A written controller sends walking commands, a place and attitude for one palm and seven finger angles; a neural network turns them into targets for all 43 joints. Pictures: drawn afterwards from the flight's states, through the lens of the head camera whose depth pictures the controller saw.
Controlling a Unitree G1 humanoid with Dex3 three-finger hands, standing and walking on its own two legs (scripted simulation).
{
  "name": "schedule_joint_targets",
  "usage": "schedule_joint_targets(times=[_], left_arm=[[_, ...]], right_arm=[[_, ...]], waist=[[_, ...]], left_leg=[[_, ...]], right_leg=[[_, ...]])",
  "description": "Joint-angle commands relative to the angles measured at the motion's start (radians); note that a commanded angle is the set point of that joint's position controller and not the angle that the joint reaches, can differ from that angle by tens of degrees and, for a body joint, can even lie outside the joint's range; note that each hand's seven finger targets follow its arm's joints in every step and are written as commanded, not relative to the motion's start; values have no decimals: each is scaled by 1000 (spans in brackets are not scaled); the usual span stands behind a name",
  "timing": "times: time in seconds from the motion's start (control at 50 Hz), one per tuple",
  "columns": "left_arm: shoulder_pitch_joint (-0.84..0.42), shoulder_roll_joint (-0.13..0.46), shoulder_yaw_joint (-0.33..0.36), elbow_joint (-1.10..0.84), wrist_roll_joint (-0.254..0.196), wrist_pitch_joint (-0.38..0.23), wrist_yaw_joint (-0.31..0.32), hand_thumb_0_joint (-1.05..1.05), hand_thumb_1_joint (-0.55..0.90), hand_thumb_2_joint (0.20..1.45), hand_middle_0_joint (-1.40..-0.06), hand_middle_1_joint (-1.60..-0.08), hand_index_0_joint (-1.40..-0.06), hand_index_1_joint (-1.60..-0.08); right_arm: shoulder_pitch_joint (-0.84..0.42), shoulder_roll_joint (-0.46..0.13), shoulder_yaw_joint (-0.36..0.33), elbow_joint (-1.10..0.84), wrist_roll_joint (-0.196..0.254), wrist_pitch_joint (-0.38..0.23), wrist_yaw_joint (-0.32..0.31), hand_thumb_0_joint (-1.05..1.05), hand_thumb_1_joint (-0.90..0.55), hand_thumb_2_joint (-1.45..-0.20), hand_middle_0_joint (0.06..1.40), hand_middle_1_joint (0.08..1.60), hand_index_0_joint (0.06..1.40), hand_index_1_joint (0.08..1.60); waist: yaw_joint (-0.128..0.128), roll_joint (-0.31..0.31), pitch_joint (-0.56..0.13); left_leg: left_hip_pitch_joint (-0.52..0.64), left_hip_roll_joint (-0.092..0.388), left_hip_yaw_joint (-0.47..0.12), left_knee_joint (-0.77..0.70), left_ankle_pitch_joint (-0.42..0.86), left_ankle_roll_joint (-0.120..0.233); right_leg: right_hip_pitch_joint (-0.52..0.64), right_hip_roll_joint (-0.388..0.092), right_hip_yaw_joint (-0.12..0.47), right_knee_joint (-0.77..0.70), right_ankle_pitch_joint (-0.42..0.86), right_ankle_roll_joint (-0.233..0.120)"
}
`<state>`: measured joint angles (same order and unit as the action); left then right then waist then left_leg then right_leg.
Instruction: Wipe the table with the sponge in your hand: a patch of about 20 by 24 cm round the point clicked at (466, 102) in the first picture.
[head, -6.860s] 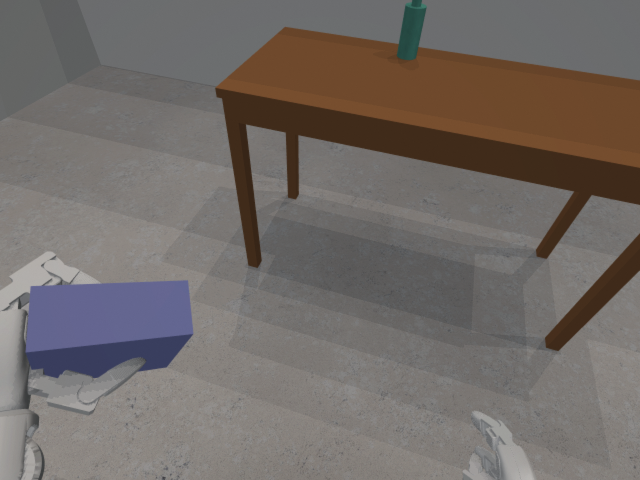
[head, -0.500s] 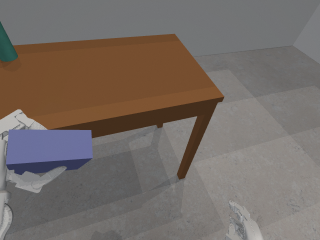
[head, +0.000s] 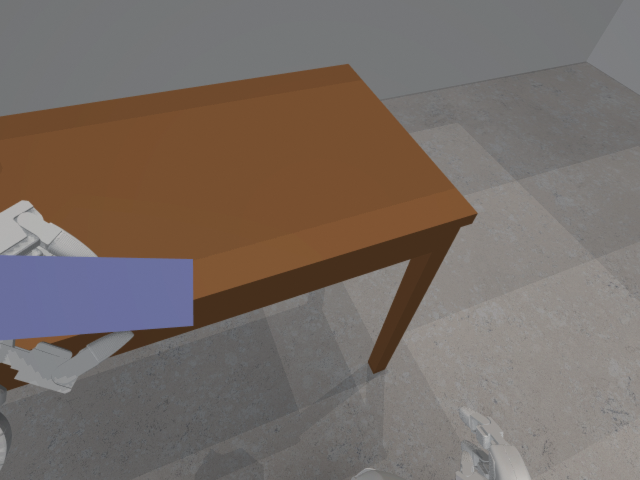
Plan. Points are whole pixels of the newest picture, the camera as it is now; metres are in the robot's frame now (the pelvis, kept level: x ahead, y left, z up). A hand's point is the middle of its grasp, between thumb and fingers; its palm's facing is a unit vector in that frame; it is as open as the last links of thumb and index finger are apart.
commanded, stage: shuffle to correct the standing spot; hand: left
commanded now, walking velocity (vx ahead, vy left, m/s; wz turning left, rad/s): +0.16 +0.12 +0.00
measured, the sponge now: (123, 299) +0.24 +0.19 +0.17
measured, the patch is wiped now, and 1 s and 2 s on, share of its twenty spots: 0.00 0.00 0.00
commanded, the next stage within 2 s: come to a stop and stand still in 0.28 s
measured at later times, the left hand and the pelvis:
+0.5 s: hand (14, 194) +0.34 +0.32 +0.19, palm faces +0.42 -0.79 -0.44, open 9.5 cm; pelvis +0.10 +0.07 -0.01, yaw -1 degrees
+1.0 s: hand (26, 204) +0.34 +0.32 +0.17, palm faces +0.31 -0.87 -0.39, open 9.5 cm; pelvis +0.12 +0.09 +0.01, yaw -3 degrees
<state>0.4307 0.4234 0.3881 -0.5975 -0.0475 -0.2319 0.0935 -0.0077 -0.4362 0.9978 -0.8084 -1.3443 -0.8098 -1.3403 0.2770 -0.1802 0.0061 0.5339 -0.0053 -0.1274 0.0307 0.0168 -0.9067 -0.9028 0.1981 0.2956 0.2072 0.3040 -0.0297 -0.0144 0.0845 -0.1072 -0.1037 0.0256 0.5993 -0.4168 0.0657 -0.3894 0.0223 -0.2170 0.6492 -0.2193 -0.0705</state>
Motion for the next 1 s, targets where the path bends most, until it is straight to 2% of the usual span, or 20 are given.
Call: schedule_joint_targets(times=[0.0, 0.02, 0.04, 0.1, 0.12, 0.16, 0.24, 0.28, 0.32, 0.34, 0.38, 0.44, 0.48, 0.5, 0.54, 0.58, 0.64, 0.68, 0.8, 0.98], left_arm=[[51, 184, 220, -99, -43, -70, 24, 0, 100, 1300, -1200, -1600, -1200, -1600], [44, 199, 252, -61, -35, -71, 29, 0, 100, 1300, -1200, -1600, -1200, -1600], [93, 219, 285, -56, -40, -69, 29, 0, 100, 1300, -1200, -1600, -1200, -1600], [-67, 154, 185, -133, -6, -89, -1, 0, 100, 1300, -1200, -1600, -1200, -1600], [-164, 151, 140, -227, -1, -100, 1, 0, 100, 1300, -1200, -1600, -1200, -1600], [-194, 123, 72, -210, 6, -80, 7, 0, 100, 1300, -1200, -1600, -1200, -1600], [-199, 138, 62, -190, 27, -50, 38, 0, 100, 1300, -1200, -1600, -1200, -1600], [-212, 157, 109, -194, 26, -58, 42, 0, 100, 1300, -1200, -1600, -1200, -1600], [-162, 160, 157, -139, 15, -69, 51, 0, 100, 1300, -1200, -1600, -1200, -1600], [-159, 145, 139, -119, 20, -74, 50, 0, 100, 1300, -1200, -1600, -1200, -1600], [-89, 153, 158, -17, 12, -58, 35, 0, 100, 1300, -1200, -1600, -1200, -1600], [-95, 113, 130, -101, 3, -59, 35, 0, 100, 1300, -1200, -1600, -1200, -1600], [-58, 140, 127, -143, 11, -49, 38, 0, 100, 1300, -1200, -1600, -1200, -1600], [-64, 147, 120, -161, 12, -40, 41, 0, 100, 1300, -1200, -1600, -1200, -1600], [-44, 104, 89, -167, -11, -16, 50, 0, 100, 1300, -1200, -1600, -1200, -1600], [-40, 134, 123, -170, -9, -18, 61, 0, 100, 1300, -1200, -1600, -1200, -1600], [-48, 136, 124, -169, -9, -17, 66, 0, 100, 1300, -1200, -1600, -1200, -1600], [-75, 143, 127, -156, -3, -14, 67, 0, 100, 1300, -1200, -1600, -1200, -1600], [-6, 105, 87, -134, -10, 13, 62, 0, 100, 1300, -1200, -1600, -1200, -1600], [9, 139, 115, -195, -17, 18, 70, 0, 100, 1300, -1200, -1600, -1200, -1600]], right_arm=[[-135, -181, -79, -153, 8, -23, -19, 0, -900, -900, 200, 300, 200, 300], [-122, -156, -69, -149, -3, -6, -27, 0, -900, -900, 200, 300, 200, 300], [-96, -145, -75, -144, 4, 11, -21, 0, -900, -900, 200, 300, 200, 300], [-144, -145, -53, -100, 1, 23, 3, 0, -900, -900, 200, 300, 200, 300], [-160, -131, -44, -84, -6, 17, -8, 0, -900, -900, 200, 300, 200, 300], [-141, -115, -33, -73, -11, -10, -26, 0, -900, -900, 200, 300, 200, 300], [-142, -107, -35, -63, -18, -74, -79, 0, -900, -900, 200, 300, 200, 300], [-127, -114, -42, -79, -9, -81, -86, 0, -900, -900, 200, 300, 200, 300], [-138, -155, -60, -100, 12, -82, -91, 0, -900, -900, 200, 300, 200, 300], [-132, -149, -61, -110, 11, -75, -83, 0, -900, -900, 200, 300, 200, 300], [-127, -150, -67, -94, 8, -55, -80, 0, -900, -900, 200, 300, 200, 300], [-143, -123, -38, -99, 16, -68, -53, 0, -900, -900, 200, 300, 200, 300], [-149, -109, -21, -110, 16, -78, -45, 0, -900, -900, 200, 300, 200, 300], [-149, -97, -17, -114, 12, -81, -43, 0, -900, -900, 200, 300, 200, 300], [-155, -112, -30, -94, 16, -84, -44, 0, -900, -900, 200, 300, 200, 300], [-167, -106, -18, -90, 12, -79, -56, 0, -900, -900, 200, 300, 200, 300], [-177, -114, -15, -83, 5, -64, -76, 0, -900, -900, 200, 300, 200, 300], [-179, -121, -28, -95, 11, -58, -80, 0, -900, -900, 200, 300, 200, 300], [-186, -124, -41, -120, 19, -35, -81, 0, -900, -900, 200, 300, 200, 300], [-198, -132, -38, -133, 11, -22, -98, 0, -900, -900, 200, 300, 200, 300]], waist=[[76, -211, -367], [75, -49, -309], [67, -48, -168], [25, -48, -97], [13, 19, -105], [32, -27, -86], [55, -11, -131], [46, 72, -142], [43, 279, -144], [43, 224, -148], [38, 235, -145], [39, 236, -192], [35, 72, -214], [25, -41, -219], [22, -166, -201], [34, -76, -213], [43, 118, -264], [47, 111, -262], [42, 54, -272], [43, 114, -205]], left_leg=[[-709, 30, -80, 1015, -75, -68], [-691, 107, -201, 994, -54, -47], [-724, 185, -256, 973, -85, -52], [-557, 253, -151, 768, 109, -75], [-449, 252, -93, 620, 139, -72], [-242, 219, 35, 372, 240, -62], [-45, 115, 153, 37, 173, -48], [-28, 128, 89, -62, 129, -39], [-2, 342, -275, -217, 180, 64], [-16, 406, -396, -265, 352, 126], [-132, 397, -321, -230, 318, 147], [-166, 313, -129, -130, 434, 50], [-221, 246, -45, -38, 376, -22], [-236, 169, 22, 41, 312, -61], [-201, 122, 29, 95, 285, -92], [-147, 141, 12, -14, 332, -82], [14, 243, -55, -119, 681, -44], [2, 270, -45, -102, 756, -45], [-43, 225, 1, -89, 615, -71], [-125, 200, -21, -195, 295, -68]], right_leg=[[691, -490, 697, -194, 436, -270], [576, -541, 756, -259, 261, -254], [384, -513, 681, -279, 157, -187], [45, -377, 453, -370, 46, -142], [-34, -341, 389, -359, 24, -125], [-162, -269, 240, -383, -159, -78], [-33, -222, 215, -239, -282, -43], [7, -174, 208, -98, -269, -3], [-99, -30, 108, 224, -236, 77], [-143, -8, 141, 359, -350, 70], [-80, -48, 175, 328, -375, 69], [125, -30, 149, -31, -131, 72], [286, -56, 229, -237, 161, 58], [283, -135, 353, -264, 311, 17], [248, -223, 415, -246, 479, -55], [249, -199, 350, -200, 536, -28], [207, -80, 224, -128, 360, 64], [236, -63, 226, -156, 360, 65], [275, -97, 248, -198, 470, 56], [242, -68, 255, -272, 169, 58]])
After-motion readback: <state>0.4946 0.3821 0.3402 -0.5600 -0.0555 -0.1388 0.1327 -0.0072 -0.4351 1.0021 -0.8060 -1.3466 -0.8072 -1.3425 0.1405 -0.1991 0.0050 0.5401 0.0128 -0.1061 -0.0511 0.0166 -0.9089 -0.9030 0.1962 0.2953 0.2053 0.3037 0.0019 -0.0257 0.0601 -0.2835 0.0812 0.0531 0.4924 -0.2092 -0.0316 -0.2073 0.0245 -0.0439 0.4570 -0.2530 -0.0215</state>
